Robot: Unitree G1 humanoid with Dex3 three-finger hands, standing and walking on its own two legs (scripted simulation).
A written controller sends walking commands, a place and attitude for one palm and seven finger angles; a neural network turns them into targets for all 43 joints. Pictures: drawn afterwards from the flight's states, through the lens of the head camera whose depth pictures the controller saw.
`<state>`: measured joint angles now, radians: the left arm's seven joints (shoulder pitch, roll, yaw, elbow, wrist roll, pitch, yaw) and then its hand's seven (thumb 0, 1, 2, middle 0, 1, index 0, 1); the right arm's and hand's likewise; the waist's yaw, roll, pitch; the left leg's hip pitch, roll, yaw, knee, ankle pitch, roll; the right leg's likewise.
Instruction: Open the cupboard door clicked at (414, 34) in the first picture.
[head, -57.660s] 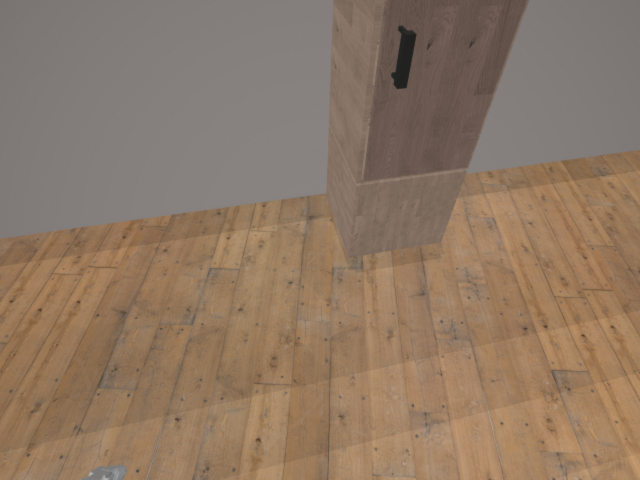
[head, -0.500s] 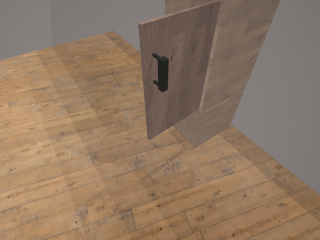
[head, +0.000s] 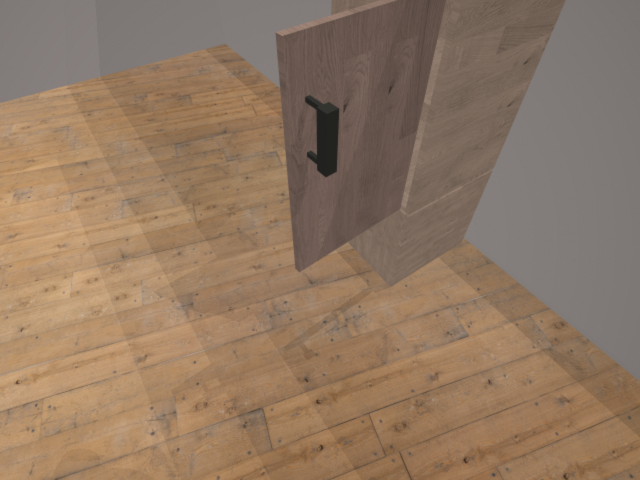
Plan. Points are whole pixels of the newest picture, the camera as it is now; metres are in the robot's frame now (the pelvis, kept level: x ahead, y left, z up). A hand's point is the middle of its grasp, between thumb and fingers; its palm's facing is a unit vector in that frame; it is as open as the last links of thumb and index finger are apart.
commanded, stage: look to check the result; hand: left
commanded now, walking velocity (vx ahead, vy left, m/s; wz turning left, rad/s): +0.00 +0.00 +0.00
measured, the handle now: (319, 135) +0.66 +0.04 +0.07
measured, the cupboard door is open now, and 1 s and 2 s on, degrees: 94 94 94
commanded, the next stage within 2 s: stand and wait in 0.26 s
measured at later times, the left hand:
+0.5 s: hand out of the picture +0.09 +0.22 -0.15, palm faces -0.01 -0.95 -0.32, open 7.4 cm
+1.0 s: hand out of the picture +0.10 +0.21 -0.15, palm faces -0.02 -0.95 -0.32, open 7.4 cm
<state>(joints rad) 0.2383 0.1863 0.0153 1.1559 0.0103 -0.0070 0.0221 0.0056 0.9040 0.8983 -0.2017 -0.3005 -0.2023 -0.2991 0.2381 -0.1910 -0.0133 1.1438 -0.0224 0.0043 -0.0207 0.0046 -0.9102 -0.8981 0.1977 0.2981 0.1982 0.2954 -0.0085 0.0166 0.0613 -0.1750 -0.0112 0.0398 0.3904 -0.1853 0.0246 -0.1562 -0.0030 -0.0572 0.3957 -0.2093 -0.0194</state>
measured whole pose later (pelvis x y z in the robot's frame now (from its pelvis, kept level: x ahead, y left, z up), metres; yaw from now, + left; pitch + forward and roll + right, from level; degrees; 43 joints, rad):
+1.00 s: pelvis +0.03 -0.02 +0.00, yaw +0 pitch -1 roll +0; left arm 0.12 0.29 0.01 1.14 0.01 -0.02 0.01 0.01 0.90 0.90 -0.20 -0.30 -0.20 -0.30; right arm 0.13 -0.31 0.00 1.14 -0.02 0.00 -0.01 0.01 -0.91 -0.90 0.20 0.30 0.20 0.30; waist -0.01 0.02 0.05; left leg -0.09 0.02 0.04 0.30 -0.19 -0.01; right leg -0.07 0.03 -0.06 0.30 -0.21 -0.05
